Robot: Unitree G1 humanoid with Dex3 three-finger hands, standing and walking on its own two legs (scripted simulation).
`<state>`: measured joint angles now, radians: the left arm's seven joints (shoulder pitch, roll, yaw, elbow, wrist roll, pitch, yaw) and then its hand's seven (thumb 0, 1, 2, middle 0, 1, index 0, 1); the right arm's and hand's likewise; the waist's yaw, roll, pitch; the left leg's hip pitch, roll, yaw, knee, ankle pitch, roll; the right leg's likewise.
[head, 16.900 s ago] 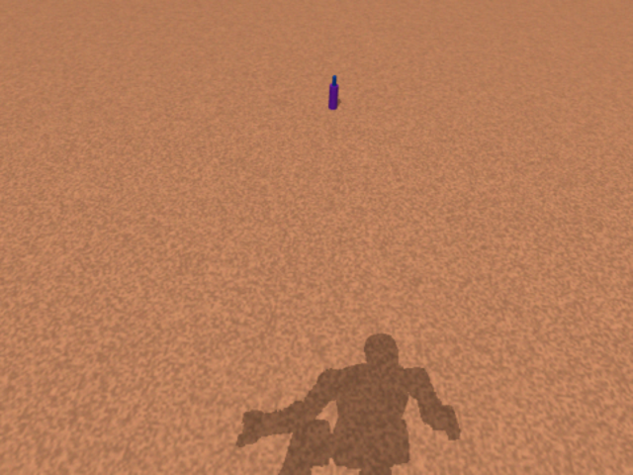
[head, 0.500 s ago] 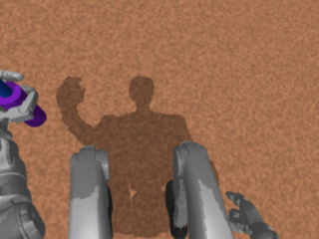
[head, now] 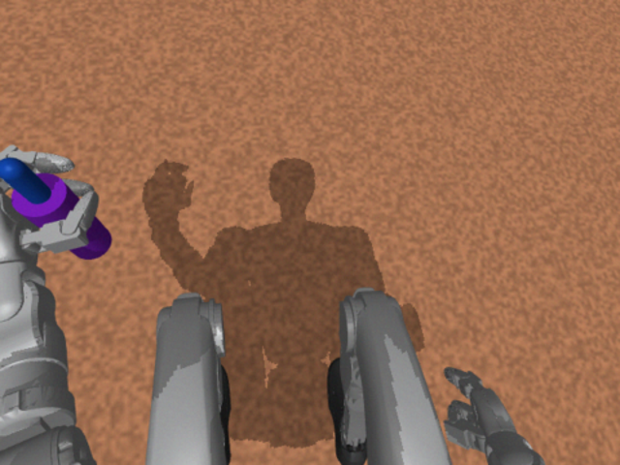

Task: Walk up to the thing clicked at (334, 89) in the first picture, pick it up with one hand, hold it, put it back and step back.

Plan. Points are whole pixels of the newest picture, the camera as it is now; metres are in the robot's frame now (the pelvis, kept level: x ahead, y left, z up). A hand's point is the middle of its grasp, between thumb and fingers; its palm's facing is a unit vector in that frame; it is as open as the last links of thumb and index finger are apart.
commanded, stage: lift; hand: left
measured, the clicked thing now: (57, 211) +0.41 +0.29 -0.03
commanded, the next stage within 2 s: hold in 1.96 s
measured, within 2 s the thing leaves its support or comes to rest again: neither
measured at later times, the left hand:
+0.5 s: hand out of the picture +0.39 +0.25 +0.16, palm faces +0.32 -0.95 -0.04, open 7.0 cm
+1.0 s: hand out of the picture +0.39 +0.23 +0.26, palm faces +0.32 -0.95 -0.04, open 7.0 cm
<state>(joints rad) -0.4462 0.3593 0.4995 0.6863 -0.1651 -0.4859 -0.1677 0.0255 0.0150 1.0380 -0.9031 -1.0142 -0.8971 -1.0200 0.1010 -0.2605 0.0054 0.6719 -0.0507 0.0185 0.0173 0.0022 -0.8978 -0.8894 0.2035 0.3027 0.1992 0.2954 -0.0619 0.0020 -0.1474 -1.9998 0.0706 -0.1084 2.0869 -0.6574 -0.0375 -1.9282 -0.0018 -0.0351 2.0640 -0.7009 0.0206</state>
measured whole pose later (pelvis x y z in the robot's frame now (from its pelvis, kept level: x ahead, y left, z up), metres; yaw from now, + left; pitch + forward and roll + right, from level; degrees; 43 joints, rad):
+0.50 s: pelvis +0.04 +0.01 +0.15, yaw +2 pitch +27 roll -4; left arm -0.19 0.23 0.29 0.34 -0.16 -0.32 0.02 0.02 0.02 1.03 -0.90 -1.02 -0.90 -1.02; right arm 0.13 -0.22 0.00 0.63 0.00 -0.02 -0.04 0.00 -0.89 -0.89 0.20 0.30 0.20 0.30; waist -0.03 0.02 -0.17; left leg -1.48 0.07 -0.06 1.61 -0.62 -0.02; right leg -1.40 -0.02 -0.04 1.57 -0.65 0.03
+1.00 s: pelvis +0.06 +0.01 +0.24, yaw +4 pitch +18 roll -3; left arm -0.15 0.19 0.20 0.43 -0.13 -0.38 0.06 0.02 0.02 1.03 -0.90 -1.02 -0.89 -1.02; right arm 0.21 -0.21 0.00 0.66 -0.02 -0.02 -0.03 0.00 -0.89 -0.89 0.20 0.30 0.20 0.30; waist -0.03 0.01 -0.12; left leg -1.02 0.06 -0.04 1.23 -0.52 -0.02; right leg -0.95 -0.03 -0.04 1.19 -0.55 0.03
